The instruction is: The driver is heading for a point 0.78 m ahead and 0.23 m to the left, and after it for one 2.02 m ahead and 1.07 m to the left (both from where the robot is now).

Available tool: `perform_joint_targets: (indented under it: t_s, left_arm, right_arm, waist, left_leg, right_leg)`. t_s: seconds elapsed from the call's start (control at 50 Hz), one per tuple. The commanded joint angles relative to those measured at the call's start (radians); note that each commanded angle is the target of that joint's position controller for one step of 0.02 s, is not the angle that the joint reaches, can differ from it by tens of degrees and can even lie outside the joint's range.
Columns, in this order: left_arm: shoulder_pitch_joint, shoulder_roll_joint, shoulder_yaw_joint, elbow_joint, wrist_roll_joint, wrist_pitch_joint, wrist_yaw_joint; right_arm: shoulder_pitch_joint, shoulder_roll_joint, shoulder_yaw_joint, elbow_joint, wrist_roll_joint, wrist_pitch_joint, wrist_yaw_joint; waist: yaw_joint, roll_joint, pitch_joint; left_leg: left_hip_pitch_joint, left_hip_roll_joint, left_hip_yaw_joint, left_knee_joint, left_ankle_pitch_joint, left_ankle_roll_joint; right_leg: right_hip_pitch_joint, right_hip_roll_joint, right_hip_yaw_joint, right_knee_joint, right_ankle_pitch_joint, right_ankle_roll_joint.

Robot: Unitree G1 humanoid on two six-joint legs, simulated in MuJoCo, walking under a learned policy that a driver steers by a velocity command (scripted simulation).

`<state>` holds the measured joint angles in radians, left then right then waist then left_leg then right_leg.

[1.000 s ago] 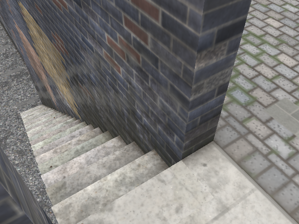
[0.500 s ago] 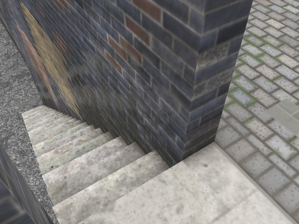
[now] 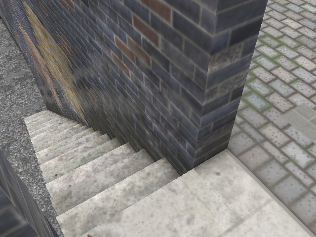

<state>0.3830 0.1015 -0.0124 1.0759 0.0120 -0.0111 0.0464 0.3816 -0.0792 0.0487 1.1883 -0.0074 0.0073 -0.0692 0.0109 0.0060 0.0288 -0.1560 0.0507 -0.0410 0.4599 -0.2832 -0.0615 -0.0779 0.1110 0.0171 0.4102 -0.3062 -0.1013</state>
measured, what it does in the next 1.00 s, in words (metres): stands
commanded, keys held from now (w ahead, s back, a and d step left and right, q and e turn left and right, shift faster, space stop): w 1.00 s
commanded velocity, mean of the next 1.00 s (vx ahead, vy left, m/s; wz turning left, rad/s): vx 0.00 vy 0.00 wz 0.00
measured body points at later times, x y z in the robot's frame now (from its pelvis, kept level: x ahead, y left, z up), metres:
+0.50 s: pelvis +0.00 +0.00 +0.00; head +0.00 +0.00 +0.45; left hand -0.05 +0.21 -0.16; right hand -0.07 -0.19 -0.17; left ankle -0.02 +0.16 -0.74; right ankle -0.06 -0.06 -0.74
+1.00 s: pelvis +0.00 +0.00 +0.00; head +0.00 +0.00 +0.45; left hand -0.06 +0.21 -0.16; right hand -0.08 -0.18 -0.16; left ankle -0.02 +0.16 -0.74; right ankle -0.06 -0.06 -0.74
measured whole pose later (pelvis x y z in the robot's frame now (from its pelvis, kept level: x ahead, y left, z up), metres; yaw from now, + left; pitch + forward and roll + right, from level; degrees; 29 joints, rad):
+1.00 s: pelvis +0.00 +0.00 +0.00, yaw +0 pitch -2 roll +0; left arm 0.41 0.11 -0.02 1.09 0.00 -0.02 0.05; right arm 0.40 -0.08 0.05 1.19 -0.01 0.01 -0.06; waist 0.01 0.01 0.03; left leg -0.16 0.05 -0.04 0.47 -0.28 -0.06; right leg -0.09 0.10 0.01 0.43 -0.31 -0.10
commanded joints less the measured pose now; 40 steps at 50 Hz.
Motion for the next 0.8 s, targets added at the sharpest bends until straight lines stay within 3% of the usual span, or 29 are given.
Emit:
perform_joint_targets:
  t_s: [0.02,0.22,0.24,0.34,0.8]
  left_arm:
    - [0.099,0.062,0.01,-0.006,0.0,-0.003,0.002]
    - [0.104,0.06,0.009,-0.007,0.0,-0.006,0.001]
    - [0.124,0.092,0.016,0.006,-0.015,-0.01,0.003]
    - [0.118,0.07,0.01,0.011,-0.008,-0.01,0.003]
    - [0.132,0.081,0.005,0.014,-0.011,-0.012,0.003]
  right_arm:
    - [0.111,-0.045,-0.006,0.008,0.0,0.0,-0.001]
    - [0.117,-0.043,-0.007,0.005,0.001,-0.002,0.0]
    - [0.124,-0.055,-0.009,0.008,0.001,-0.001,0.002]
    - [0.122,-0.045,-0.008,0.008,0.0,0.001,0.005]
    - [0.13,-0.049,-0.003,0.01,0.0,0.001,0.007]
  waist:
    - [0.001,0.001,0.085]
    - [0.0,0.001,0.086]
    - [0.001,0.007,0.084]
    - [0.0,0.001,0.097]
    - [-0.001,0.005,0.102]
  left_leg:
    - [-0.012,0.038,-0.016,-0.027,0.191,0.049]
    - [-0.012,0.039,-0.015,-0.028,0.19,0.049]
    - [-0.015,0.039,-0.015,-0.017,0.187,0.051]
    - [-0.027,0.038,-0.014,-0.015,0.17,0.051]
    - [-0.025,0.04,-0.015,-0.023,0.172,0.052]
  right_leg:
    - [-0.077,-0.163,0.122,-0.079,0.358,0.015]
    - [-0.077,-0.165,0.12,-0.08,0.359,0.015]
    - [-0.065,-0.163,0.12,-0.07,0.367,0.011]
    - [-0.078,-0.166,0.122,-0.068,0.353,0.008]
    - [-0.086,-0.167,0.117,-0.065,0.327,0.009]
Velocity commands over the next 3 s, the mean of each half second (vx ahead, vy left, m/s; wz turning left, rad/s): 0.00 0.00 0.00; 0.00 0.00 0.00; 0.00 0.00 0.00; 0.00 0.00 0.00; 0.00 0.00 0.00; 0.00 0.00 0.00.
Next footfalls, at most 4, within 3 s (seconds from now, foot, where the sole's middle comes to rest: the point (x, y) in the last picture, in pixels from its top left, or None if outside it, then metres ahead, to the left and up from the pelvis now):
none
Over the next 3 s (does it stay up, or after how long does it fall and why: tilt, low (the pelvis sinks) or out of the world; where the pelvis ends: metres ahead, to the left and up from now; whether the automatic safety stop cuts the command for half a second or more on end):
stays up -0.01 0.00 0.00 its command is cut before an obstacle from the start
